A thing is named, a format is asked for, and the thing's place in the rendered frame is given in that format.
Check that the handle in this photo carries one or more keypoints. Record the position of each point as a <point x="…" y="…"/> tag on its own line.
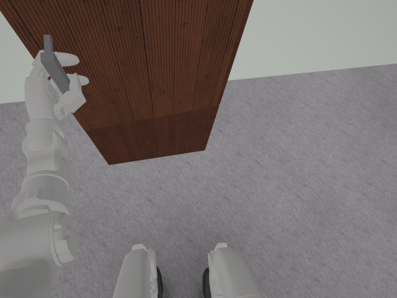
<point x="53" y="66"/>

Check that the robot shin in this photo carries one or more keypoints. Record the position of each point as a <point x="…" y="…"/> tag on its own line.
<point x="153" y="285"/>
<point x="215" y="289"/>

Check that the robot left forearm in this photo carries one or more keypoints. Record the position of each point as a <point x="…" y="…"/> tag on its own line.
<point x="46" y="182"/>

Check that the right robot shin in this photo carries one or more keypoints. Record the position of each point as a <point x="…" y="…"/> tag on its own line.
<point x="215" y="289"/>

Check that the robot left upper arm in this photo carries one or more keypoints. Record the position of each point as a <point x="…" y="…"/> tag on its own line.
<point x="33" y="251"/>

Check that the cupboard door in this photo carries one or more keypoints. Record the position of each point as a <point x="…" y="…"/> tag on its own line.
<point x="143" y="58"/>

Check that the left robot hand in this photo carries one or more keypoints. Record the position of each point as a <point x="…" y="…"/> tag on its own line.
<point x="41" y="94"/>

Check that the left robot shin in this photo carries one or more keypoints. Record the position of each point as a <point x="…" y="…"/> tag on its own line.
<point x="153" y="285"/>

